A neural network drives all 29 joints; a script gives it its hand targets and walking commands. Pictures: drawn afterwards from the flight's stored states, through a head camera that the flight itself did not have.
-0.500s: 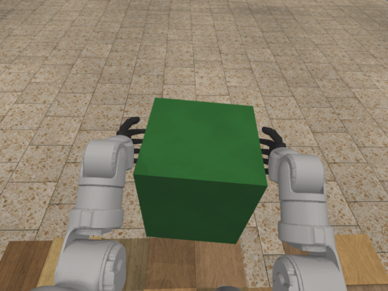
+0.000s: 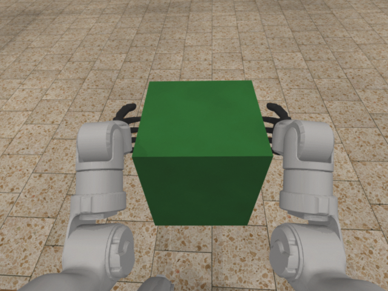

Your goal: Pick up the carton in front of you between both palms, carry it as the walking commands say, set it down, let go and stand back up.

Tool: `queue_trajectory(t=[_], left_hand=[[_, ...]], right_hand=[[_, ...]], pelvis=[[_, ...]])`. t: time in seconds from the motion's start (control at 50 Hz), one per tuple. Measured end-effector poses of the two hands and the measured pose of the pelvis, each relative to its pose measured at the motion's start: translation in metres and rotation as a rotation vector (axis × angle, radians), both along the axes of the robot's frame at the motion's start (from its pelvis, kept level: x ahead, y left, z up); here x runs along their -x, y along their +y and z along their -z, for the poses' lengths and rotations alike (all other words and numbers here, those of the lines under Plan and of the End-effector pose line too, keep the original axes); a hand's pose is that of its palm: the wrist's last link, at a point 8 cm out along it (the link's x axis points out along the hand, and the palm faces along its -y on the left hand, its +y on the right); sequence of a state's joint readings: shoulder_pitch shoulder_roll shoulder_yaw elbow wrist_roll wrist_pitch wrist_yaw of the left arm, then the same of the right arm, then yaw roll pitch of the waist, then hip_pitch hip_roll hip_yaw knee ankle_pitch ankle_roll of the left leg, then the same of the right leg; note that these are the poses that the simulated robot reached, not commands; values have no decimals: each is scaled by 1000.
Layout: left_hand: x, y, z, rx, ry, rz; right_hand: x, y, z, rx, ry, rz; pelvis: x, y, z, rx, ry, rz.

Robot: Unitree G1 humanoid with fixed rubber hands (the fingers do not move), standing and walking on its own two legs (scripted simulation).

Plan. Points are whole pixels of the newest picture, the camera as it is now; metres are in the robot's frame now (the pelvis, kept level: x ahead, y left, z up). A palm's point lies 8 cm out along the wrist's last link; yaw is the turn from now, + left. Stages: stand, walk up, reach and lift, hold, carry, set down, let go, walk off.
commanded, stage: carry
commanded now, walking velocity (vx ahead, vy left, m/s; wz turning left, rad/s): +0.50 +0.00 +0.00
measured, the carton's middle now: (200, 156) +0.38 +0.01 +0.06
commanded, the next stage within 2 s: none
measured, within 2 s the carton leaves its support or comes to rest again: neither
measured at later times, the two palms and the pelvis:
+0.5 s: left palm (158, 85) +0.68 +0.16 +0.03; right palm (256, 91) +0.65 -0.14 +0.03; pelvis +0.32 +0.03 -0.05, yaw -1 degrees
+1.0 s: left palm (174, 28) +0.96 +0.14 +0.07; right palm (254, 26) +0.99 -0.16 +0.07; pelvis +0.62 -0.03 -0.04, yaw +2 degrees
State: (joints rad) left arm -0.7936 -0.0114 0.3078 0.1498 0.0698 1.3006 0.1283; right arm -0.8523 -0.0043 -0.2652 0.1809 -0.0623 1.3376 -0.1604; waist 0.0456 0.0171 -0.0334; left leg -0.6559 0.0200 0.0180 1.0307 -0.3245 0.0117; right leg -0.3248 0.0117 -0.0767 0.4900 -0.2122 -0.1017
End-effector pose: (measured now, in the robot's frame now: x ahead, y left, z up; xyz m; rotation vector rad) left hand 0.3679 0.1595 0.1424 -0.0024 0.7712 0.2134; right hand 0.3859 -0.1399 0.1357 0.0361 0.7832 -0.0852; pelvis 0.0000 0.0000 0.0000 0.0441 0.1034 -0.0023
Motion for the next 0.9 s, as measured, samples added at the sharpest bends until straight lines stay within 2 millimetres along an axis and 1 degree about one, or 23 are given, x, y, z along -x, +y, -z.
queue_trajectory(t=[0.08,0.14,0.2,0.26,0.3,0.36,0.42,0.46,0.5,0.58,0.66,0.74,0.78,0.8,0.84,0.9], left_hand=[[-43,4,20,8,17,-5],[-80,9,34,5,6,6],[-123,16,50,6,-20,19],[-173,23,70,19,-51,42],[-205,24,87,33,-46,60],[-239,19,109,28,21,100],[-269,10,118,21,66,133],[-291,4,119,24,64,145],[-313,0,117,32,45,147],[-357,-6,107,42,-9,134],[-408,-10,90,38,-75,113],[-466,-17,76,18,-129,94],[-495,-20,73,-1,-139,81],[-508,-21,72,-14,-130,76],[-527,-22,75,-27,-85,63],[-549,-20,81,-23,-12,37]], right_hand=[[-45,4,17,5,16,4],[-82,9,28,13,4,6],[-124,16,40,29,-23,7],[-168,23,54,60,-55,14],[-193,24,68,88,-51,21],[-214,18,93,94,17,46],[-232,10,108,86,63,76],[-247,5,110,81,61,95],[-267,1,107,76,42,110],[-315,-6,95,65,-12,120],[-374,-10,77,62,-79,98],[-441,-17,65,64,-133,60],[-476,-21,66,60,-146,34],[-491,-22,67,55,-137,22],[-516,-23,72,52,-93,-2],[-547,-20,76,55,-22,-33]], pelvis=[[-50,0,1,11,1,5],[-92,4,9,32,-4,6],[-139,9,24,57,-13,11],[-192,17,49,75,-36,19],[-218,20,59,52,-32,15],[-247,27,59,57,-23,8],[-276,32,52,64,-16,8],[-295,34,48,68,-12,8],[-316,34,45,70,-8,7],[-364,29,42,71,-7,4],[-419,18,43,65,-12,0],[-481,2,55,52,-21,-8],[-514,-7,64,50,-32,-18],[-526,-10,65,59,-34,-21],[-546,-16,62,52,-34,-30],[-575,-24,51,33,-33,-37]])
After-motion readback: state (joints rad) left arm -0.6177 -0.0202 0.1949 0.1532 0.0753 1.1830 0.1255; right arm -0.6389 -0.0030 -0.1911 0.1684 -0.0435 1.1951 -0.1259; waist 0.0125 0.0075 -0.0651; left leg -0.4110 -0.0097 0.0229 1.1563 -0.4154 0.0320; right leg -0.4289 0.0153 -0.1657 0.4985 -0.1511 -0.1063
